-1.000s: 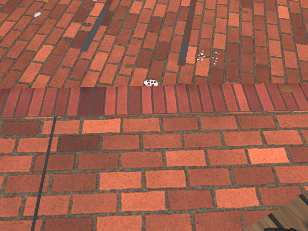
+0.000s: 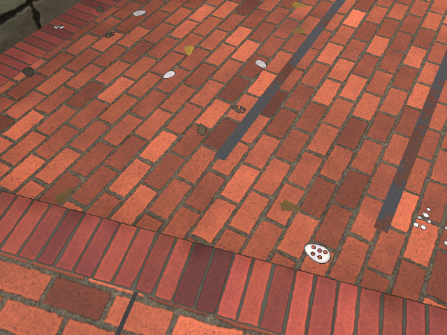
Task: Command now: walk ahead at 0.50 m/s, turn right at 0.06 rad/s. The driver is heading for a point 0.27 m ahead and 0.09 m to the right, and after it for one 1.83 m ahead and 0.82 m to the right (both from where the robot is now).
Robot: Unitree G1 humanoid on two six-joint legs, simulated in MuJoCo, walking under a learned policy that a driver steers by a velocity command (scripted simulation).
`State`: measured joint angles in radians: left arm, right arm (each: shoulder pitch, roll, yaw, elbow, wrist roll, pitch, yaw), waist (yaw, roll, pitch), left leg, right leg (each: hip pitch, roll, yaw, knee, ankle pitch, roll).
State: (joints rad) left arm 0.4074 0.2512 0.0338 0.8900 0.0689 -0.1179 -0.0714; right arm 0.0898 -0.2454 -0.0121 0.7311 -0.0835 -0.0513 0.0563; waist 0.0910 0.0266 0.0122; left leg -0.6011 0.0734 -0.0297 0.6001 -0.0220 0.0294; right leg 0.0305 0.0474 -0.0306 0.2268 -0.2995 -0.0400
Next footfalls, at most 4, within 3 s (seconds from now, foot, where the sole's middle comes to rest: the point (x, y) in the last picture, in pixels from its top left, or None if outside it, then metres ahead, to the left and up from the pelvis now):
0.08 left None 0.21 0.14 -0.78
0.60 right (304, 332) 0.50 -0.16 -0.78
1.00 left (257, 266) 0.69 -0.01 -0.78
1.40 right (362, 261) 0.82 -0.40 -0.93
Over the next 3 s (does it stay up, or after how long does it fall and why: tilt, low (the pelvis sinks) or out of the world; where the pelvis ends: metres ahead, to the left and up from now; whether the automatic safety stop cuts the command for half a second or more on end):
stays up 1.05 -0.39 -0.18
